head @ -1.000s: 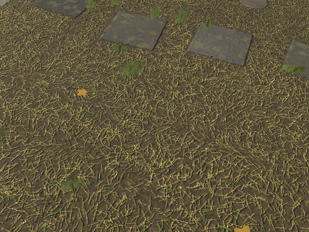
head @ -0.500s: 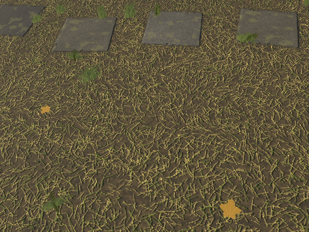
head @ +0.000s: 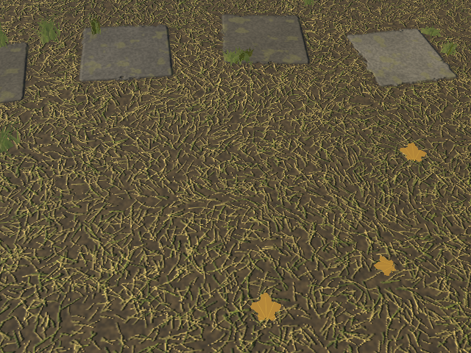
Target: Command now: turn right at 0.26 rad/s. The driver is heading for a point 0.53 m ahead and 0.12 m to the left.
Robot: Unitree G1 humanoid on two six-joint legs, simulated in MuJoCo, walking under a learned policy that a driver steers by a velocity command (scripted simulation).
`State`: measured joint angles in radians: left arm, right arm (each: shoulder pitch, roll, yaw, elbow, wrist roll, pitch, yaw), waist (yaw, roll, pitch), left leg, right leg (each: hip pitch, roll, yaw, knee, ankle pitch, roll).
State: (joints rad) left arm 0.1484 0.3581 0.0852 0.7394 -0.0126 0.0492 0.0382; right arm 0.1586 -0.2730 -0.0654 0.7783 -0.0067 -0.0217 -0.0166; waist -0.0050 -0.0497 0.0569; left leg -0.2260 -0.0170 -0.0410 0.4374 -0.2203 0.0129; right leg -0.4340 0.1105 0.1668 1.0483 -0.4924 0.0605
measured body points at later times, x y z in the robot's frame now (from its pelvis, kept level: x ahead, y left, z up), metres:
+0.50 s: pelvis +0.00 -0.02 -0.01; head +0.03 -0.01 +0.44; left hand +0.10 +0.27 -0.12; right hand +0.14 -0.30 -0.12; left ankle -0.02 +0.10 -0.70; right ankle -0.02 -0.15 -0.74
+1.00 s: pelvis +0.01 +0.03 +0.01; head +0.04 +0.07 +0.45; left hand +0.05 +0.36 -0.11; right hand +0.24 -0.19 -0.08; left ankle -0.01 +0.10 -0.74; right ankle +0.11 -0.12 -0.70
